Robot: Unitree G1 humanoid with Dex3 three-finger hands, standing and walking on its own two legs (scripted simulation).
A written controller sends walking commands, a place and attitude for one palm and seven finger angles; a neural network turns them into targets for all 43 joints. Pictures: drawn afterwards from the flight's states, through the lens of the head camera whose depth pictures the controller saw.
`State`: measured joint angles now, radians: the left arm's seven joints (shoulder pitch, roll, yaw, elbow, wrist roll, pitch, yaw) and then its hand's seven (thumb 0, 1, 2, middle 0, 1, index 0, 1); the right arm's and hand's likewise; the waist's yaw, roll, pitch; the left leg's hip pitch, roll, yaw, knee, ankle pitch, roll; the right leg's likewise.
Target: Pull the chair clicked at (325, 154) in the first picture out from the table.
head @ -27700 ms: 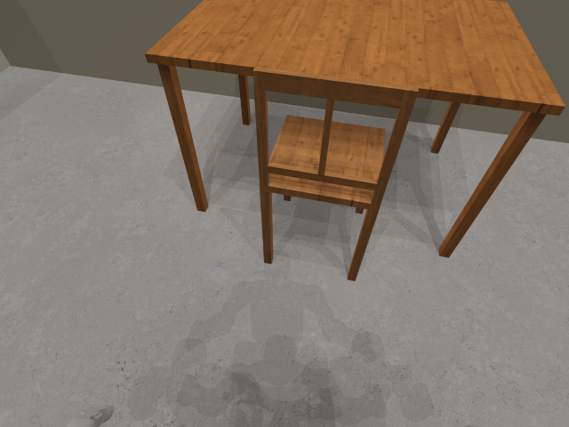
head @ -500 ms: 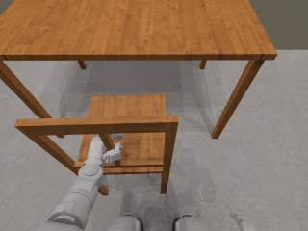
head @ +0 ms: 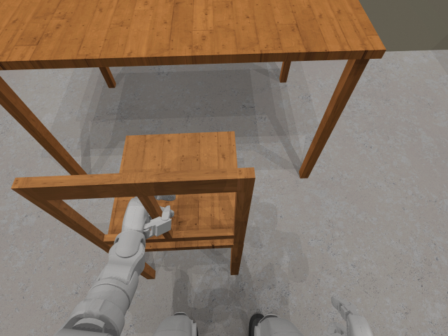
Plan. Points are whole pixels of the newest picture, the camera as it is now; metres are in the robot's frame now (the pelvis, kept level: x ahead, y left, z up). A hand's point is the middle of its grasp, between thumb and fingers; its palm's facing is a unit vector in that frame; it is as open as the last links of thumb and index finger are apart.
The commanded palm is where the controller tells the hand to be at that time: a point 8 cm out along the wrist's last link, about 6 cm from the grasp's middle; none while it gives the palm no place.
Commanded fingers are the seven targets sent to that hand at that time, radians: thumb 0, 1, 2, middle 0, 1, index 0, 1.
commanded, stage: step backward, pulling the chair out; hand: left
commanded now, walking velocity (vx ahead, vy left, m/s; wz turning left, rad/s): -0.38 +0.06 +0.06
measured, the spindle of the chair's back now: (158, 217) +0.34 +0.16 -0.09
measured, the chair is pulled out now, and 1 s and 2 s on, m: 0.25 0.54 0.63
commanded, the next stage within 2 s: stop walking, hand still on the chair in 0.86 s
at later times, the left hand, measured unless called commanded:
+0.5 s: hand (161, 289) +0.20 +0.13 -0.07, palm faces +0.00 -0.98 -0.19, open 5.1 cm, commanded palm +0.17 +0.18 -0.06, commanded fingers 0.00 0.90 0.90 -0.50 -1.45 -0.50 -1.45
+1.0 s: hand out of the picture +0.04 +0.12 -0.07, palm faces -0.01 -0.98 -0.18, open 5.1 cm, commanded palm +0.02 +0.17 -0.05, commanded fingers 0.00 0.90 0.90 -0.50 -1.45 -0.50 -1.45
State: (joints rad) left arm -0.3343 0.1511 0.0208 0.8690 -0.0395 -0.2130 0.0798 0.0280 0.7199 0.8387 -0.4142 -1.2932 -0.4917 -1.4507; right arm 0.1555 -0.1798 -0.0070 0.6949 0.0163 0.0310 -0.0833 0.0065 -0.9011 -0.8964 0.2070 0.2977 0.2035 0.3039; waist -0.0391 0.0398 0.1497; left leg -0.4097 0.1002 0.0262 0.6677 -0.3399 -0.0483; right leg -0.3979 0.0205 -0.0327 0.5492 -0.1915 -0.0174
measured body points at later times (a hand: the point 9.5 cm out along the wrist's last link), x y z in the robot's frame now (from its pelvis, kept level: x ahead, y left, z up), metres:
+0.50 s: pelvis -0.13 -0.01 +0.00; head -0.05 -0.03 +0.44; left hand +0.19 +0.18 -0.05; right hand -0.02 -0.25 -0.13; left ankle -0.08 +0.14 -0.71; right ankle -0.10 -0.13 -0.73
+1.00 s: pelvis -0.28 -0.02 +0.00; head -0.21 -0.03 +0.45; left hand +0.04 +0.17 -0.05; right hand -0.16 -0.24 -0.14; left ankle -0.22 +0.13 -0.72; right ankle -0.24 -0.15 -0.73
